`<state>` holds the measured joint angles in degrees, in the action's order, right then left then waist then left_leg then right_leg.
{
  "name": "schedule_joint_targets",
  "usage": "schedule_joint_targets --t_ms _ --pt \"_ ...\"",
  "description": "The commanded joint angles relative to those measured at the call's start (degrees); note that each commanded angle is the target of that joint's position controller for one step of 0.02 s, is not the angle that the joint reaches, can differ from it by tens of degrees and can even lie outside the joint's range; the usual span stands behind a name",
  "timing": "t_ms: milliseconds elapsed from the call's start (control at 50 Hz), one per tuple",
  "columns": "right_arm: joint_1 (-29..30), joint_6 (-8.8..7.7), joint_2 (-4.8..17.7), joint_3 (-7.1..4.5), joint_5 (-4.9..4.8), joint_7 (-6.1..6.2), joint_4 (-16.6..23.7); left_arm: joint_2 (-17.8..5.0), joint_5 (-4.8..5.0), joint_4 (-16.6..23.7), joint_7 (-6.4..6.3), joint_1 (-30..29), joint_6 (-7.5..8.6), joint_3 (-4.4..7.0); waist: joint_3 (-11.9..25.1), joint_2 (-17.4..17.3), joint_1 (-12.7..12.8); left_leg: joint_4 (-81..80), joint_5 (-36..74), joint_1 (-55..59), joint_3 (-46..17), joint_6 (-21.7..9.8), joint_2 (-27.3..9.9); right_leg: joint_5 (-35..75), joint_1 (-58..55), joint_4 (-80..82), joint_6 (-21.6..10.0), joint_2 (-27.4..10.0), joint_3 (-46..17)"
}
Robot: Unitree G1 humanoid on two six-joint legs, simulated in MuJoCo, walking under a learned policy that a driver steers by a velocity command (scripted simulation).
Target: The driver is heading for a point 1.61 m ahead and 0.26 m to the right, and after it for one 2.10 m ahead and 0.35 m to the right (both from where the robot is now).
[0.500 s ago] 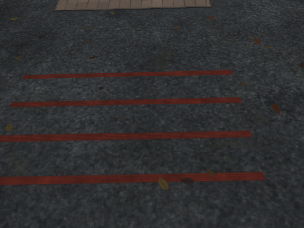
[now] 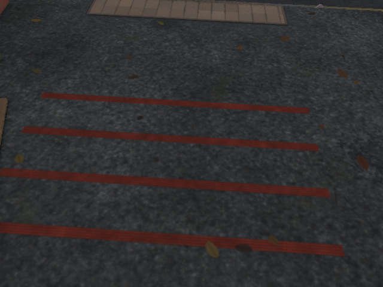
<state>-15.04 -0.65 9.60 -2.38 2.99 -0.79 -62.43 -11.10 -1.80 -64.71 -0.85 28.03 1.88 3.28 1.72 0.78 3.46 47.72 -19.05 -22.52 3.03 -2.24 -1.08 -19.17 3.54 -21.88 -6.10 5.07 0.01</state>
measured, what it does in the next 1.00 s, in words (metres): goes down, turning right: left foot 0.14 m lower, then right foot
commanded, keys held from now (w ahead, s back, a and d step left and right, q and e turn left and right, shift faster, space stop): w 0.26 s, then w+e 0.74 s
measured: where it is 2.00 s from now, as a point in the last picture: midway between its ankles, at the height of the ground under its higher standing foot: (211, 195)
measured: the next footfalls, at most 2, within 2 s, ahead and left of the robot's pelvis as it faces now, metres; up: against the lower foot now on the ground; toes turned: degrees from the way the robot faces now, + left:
left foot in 0.32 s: +0.33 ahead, +0.26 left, -0.14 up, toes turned +5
right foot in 0.82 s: +0.58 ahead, +0.08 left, -0.14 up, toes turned -19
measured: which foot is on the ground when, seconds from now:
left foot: up 0.00-0.30, down 0.32-0.82, up 0.84-1.00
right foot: down 0.00-0.30, up 0.32-0.80, down 0.82-1.00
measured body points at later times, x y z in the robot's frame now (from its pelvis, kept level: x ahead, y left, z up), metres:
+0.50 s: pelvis +0.27 +0.17 -0.15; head +0.30 +0.20 +0.29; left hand +0.28 +0.42 -0.32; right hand +0.30 -0.08 -0.29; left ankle +0.29 +0.26 -0.88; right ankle +0.20 +0.04 -0.72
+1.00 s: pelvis +0.55 +0.13 -0.14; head +0.57 +0.11 +0.31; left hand +0.69 +0.36 -0.27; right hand +0.56 -0.14 -0.27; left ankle +0.60 +0.28 -0.80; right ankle +0.54 +0.09 -0.88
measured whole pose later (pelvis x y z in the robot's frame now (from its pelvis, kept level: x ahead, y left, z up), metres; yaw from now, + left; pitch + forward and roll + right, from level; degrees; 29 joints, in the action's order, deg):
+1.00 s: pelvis +0.55 +0.13 -0.14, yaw -21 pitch +0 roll +0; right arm -11.1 -3.0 12.3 -3.1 2.3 -0.5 -48.6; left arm -13.8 -0.2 -54.2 0.2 14.8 2.5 4.0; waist -3.8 -0.7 -0.3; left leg 64.2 -19.1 -30.1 -0.8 0.4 -5.6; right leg -11.2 12.1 -23.5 -8.6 8.0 1.2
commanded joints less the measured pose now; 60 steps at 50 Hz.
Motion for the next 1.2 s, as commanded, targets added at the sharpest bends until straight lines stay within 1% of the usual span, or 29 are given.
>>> schedule_joint_targets --t_ms 20,80,100,140,180,220,260,280,320,340,360,380,400,420,440,460,500,560,660,720,760,800,820,840,860,900,960,1000,1200 --pt "4.21 -1.62 5.68 -1.95 0.39 0.01 3.02 -6.41 -0.18 1.19 -0.47 1.18 2.59 1.16 -9.84 1.53 -1.29 4.56 5.32 -12.06 -2.66 0.49 -3.25 1.79 2.49 7.15 -10.61 -19.02 -18.11" --pt "6.4 -1.89 5.58 -2.38 0.42 -0.22 4.65 -7.23 -1.07 1.29 -0.16 2.7 3.04 1.4 -9.68 2.93 -0.75 3.82 3.07 -12.44 -2.19 0.61 -3.34 9.59 2.16 2.07 -9.71 -19.5 -16.34" --pt "13.98 -2.59 6.17 -3.21 -1.11 -0.28 7.3 -6.12 -1.89 -0.92 -0.83 6.26 4.2 1.18 -12.86 4.69 2.3 1.79 15.11 -26.91 -11.0 1.09 -7.67 2.1 -7.73 -1.49 -9.85 -20.08 -18.96" --pt "20.97 -3.66 7.07 -3.38 -1.04 -0.59 10.7 -6.61 -1.98 -1.28 -1.54 9.45 5.05 1.01 -13.12 3.15 5.46 -2.61 17.74 -37.83 -11.57 2.33 -7.86 1.93 -15.25 -3.74 -10.42 -21.19 -21.55" --pt "22.24 -4.28 5.59 -2.36 -1.56 -1.8 12.1 -6.73 -2.22 1.59 -1.66 3.42 5.39 1.03 -13.42 -0.66 4.23 -16.28 28.81 -26.09 -10.26 2.89 -8.29 -1.81 -3.18 -6.39 -7.92 -17.59 -15.83" --pt "21.07 -3.79 3.95 -2.07 -3.63 -4.02 11.62 -6.69 -0.6 3.16 -0.73 -0.87 5.43 0.61 -10.31 -1.35 4.54 -19.55 41.8 1.18 -2.69 2.44 -4.33 -5.86 15.71 -4.79 -4.95 -14.03 -10.14" --pt "13.51 -2.04 5.77 -2.17 -3.46 -4.12 9.23 -7.14 -1.19 2.91 -0.43 -1.81 4.79 0.45 -9.25 3.29 1.66 -19.96 42.83 7.91 -1.76 1.86 -4.15 -4.03 15.91 -13.08 -3.35 -12.32 -7.18" --pt "9.16 -2.02 7.56 -2.65 -2.96 -3.51 7.54 -6.97 -1.33 2.65 -0.37 -1.05 4.39 0.29 -8.24 1.66 0.21 -22.39 42.4 10.26 -1.42 1.6 -4.46 0.0 12.67 -20.62 -2.87 -11.75 -6.93" --pt "-10.55 -2.4 12.85 -4.7 -0.98 -2.14 0.97 -9.11 -0.91 1.55 -0.27 0.82 3.26 0.94 0.46 -4.22 -8.86 -24.91 38.38 30.23 3.17 2.17 -1.84 10.36 14.7 -48.42 -1.36 -7.39 -3.15" --pt "-17.13 -2.7 15.08 -5.3 0.1 -2.25 -1.12 -6.35 -0.68 -0.31 -0.38 3.5 2.85 1.23 2.11 -10.51 -11.82 -21.3 35.21 39.55 -2.9 1.7 -7.01 -24.4 27.42 -71.59 -0.31 -1.55 -3.74" --pt "-20.61 -3.15 16.85 -4.49 1.59 -2.69 -0.83 -3.14 2.06 0.52 -1.18 11.29 3.62 1.14 9.16 -17.38 -6.54 -3.45 57.44 49.99 -10.15 3.45 -17.34 -31.46 40.91 -87.88 0.68 -2.68 -7.56" --pt "-19.75 -2.4 19.94 -5.41 -0.74 -2.57 -0.09 -3.4 3.7 1.4 -2.34 12.59 4.11 0.81 14.82 -19.67 -5.61 -13.58 43.52 47.77 -24.99 -0.75 -26.8 -21.25 46.19 -90.51 0.61 -3.7 -6.71" --pt "-14.17 -1.86 19.4 -5.5 -1.04 -1.49 1.3 -1.78 2.76 3.92 -2.19 5.15 3.52 -0.2 11.99 -17.95 -4.59 -26.69 5.12 38.24 -34.27 -5.95 -28.91 -12.84 50.97 -89.14 1.62 -6.11 -1.28" --pt "-6.6 -2.67 12.03 -3.66 -0.59 -0.81 5.13 -3.83 0.61 4.71 -1.17 -3.69 2.88 -0.12 4.25 -7.52 -6.2 -32.4 -12.8 25.1 -27.71 -4.82 -24.03 -3.42 46.9 -80.32 0.95 -9.69 -1.88" --pt "-3.88 -3.36 11.67 -3.31 0.11 -0.13 5.87 -4.03 -0.16 5.92 0.19 -6.16 2.15 0.36 1.07 -11.82 -4.8 -31.82 -8.36 17.23 -27.86 -7.06 -24.81 -0.96 44.02 -78.65 0.84 -10.7 -1.64" --pt "0.64 -4.39 8.15 -2.1 -0.08 -0.05 6.7 -4.95 -0.88 6.75 1.21 -9.08 1.41 0.94 -3.77 -7.09 -2.49 -31.47 -1.37 7.92 -20.62 -4.69 -21.15 6.49 38.93 -66.58 0.73 -12.95 -5.01" --pt "-0.39 -5.46 6.9 -1.63 -0.9 0.54 5.66 -1.14 -0.17 8.16 2.37 -10.6 -0.1 0.2 -8.09 -7.68 -0.22 -33.53 6.84 0.14 -12.27 -4.0 -17.33 10.64 35.26 -57.49 2.07 -11.9 -4.09" --pt "-5.39 -5.76 4.75 -1.02 -1.23 1.29 4.72 0.23 -0.63 10.65 2.69 -13.82 -0.32 -0.46 -6.51 -7.04 -0.2 -32.28 26.63 6.98 -5.14 -5.55 -16.29 15.1 36.62 -46.76 1.63 -10.21 -1.94" --pt "-9.69 -4.93 6.85 -1.08 -1.94 2.1 4.76 -0.54 0.14 16.09 4.8 -26.25 -0.11 -1.26 -8.25 -4.2 -2.65 -34.79 33.88 13.59 4.34 -3.74 -14.96 18.98 30.35 -23.74 -1.21 -7.89 5.38" --pt "-12.85 -4.32 7.84 -1.46 -1.8 2.43 3.97 -0.95 0.21 17.83 4.68 -29.12 0.01 -1.12 -7.48 -3.0 -3.52 -30.59 46.56 23.84 7.46 -3.24 -15.14 13.4 29.98 -17.71 -3.13 -5.48 8.23" --pt "-12.97 -3.66 9.39 -1.86 -1.32 2.66 4.33 -2.14 0.2 16.92 4.1 -25.18 0.2 -0.47 -3.74 -4.72 -2.03 -21.09 62.15 28.28 10.04 -3.34 -14.64 7.28 24.03 -15.68 -5.03 -1.33 10.86" --pt "-12.06 -2.87 11.09 -2.28 -1.46 2.3 5.47 -5.06 -0.13 13.38 3.37 -12.77 0.71 1.1 3.44 -4.43 3.06 -0.86 58.66 22.96 11.68 -3.1 -14.11 6.8 6.65 -9.55 -7.94 1.66 9.64" --pt "-11.02 -2.93 9.99 -2.02 -2.15 1.8 7.74 -10.36 -1.12 12.55 2.53 -6.13 0.77 2.86 8.65 1.37 5.96 17.11 37.01 10.01 12.2 -1.46 -11.78 0.41 -6.68 -5.28 -11.63 -8.87 -6.0" --pt "-10.68 -3.44 5.14 -1.37 -2.59 0.5 12.28 -15.8 0.02 14.43 2.33 -8.04 -0.01 4.08 12.5 13.44 1.53 37.73 -12.13 -14.49 6.07 1.8 2.27 -0.05 -21.43 2.83 -20.73 -25.32 -40.72" --pt "-2.34 -4.01 9.6 -2.06 -1.85 0.32 14.4 -15.09 0.64 13.67 1.79 -5.94 -0.92 3.92 8.95 2.76 4.09 37.39 -7.96 -23.12 -3.57 1.01 0.54 -1.9 -20.04 6.45 -19.55 -24.4 -40.36" --pt "-1.12 -5.08 8.52 -1.81 -2.35 0.39 14.74 -10.43 1.2 13.13 1.03 -11.63 -0.45 2.79 -3.4 -3.39 -1.2 25.52 -1.2 -21.36 -4.54 0.66 -4.59 9.96 -5.57 7.96 -14.61 -21.06 -27.36" --pt "-3.69 -2.05 7.27 -1.82 -0.06 0.5 13.91 -8.4 1.81 14.0 0.62 -14.32 1.81 1.85 -2.73 -2.38 -5.52 17.39 -0.56 -10.75 -4.48 2.73 -5.29 26.62 3.83 8.31 -12.01 -14.69 -17.67" --pt "-1.7 -1.21 6.7 -1.7 -0.37 0.03 15.14 -10.33 2.11 13.72 0.75 -12.63 2.44 2.23 -2.39 -1.55 -5.81 12.97 2.49 -10.29 -3.45 3.88 -4.76 29.35 5.69 9.04 -11.77 -12.63 -15.02" --pt "17.7 -1.85 6.92 -0.82 -1.07 -1.06 22.48 -9.89 1.35 11.66 0.69 -1.45 3.03 1.72 -5.39 3.24 1.68 -10.65 19.48 -14.19 -1.34 2.98 -2.52 30.71 -3.57 8.85 -6.99 -12.75 -13.94"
